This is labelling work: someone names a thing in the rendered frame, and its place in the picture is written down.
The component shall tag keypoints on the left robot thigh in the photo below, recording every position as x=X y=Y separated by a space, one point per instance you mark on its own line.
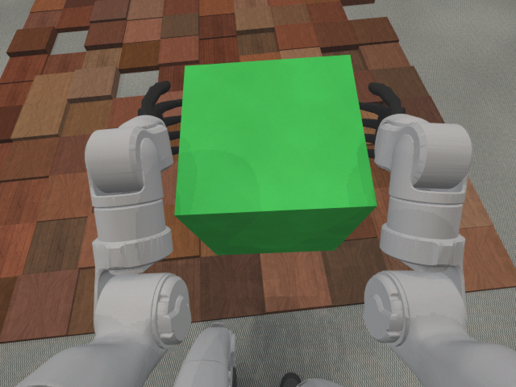
x=209 y=359

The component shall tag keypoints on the right robot upper arm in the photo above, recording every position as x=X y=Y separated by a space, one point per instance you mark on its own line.
x=421 y=316

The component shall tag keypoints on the left robot hand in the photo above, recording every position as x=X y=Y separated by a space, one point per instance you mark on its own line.
x=149 y=107

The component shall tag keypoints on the robot right forearm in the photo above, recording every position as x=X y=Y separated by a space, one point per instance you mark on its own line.
x=429 y=165

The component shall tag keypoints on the left robot upper arm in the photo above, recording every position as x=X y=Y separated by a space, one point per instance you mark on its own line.
x=137 y=319

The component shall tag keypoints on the right robot hand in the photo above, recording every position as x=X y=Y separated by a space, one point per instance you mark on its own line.
x=394 y=107

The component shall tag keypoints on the robot left forearm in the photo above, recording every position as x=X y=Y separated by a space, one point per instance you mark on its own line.
x=123 y=166

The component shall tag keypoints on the carton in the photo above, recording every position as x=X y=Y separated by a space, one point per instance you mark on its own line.
x=272 y=155

